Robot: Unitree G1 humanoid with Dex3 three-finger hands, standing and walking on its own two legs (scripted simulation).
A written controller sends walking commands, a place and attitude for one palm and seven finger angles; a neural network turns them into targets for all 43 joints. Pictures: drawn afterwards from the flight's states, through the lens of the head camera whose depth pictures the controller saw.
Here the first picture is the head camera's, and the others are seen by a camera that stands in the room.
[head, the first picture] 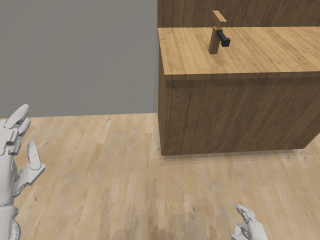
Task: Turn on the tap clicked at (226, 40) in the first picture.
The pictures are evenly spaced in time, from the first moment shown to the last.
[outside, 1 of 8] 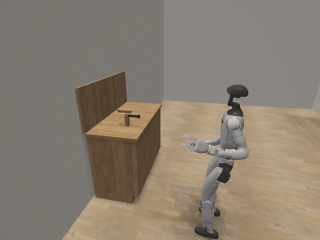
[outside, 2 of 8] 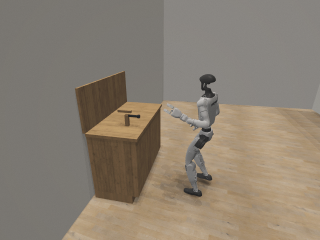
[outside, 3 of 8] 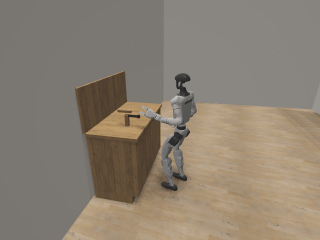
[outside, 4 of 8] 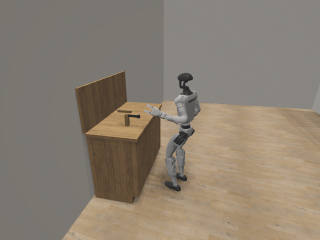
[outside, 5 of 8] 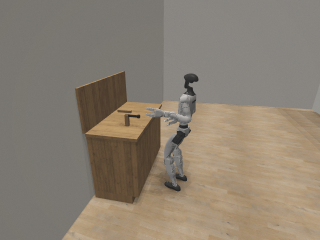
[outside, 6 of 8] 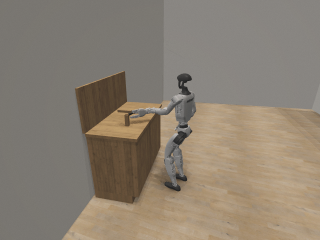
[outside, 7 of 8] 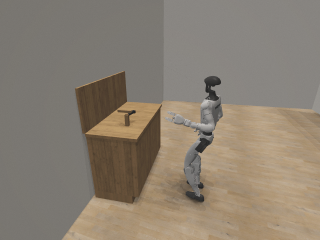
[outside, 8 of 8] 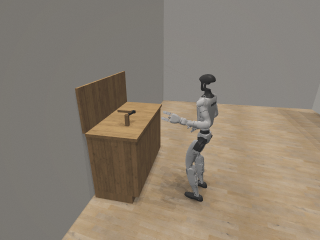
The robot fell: no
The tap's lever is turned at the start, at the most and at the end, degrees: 0 75 75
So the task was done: yes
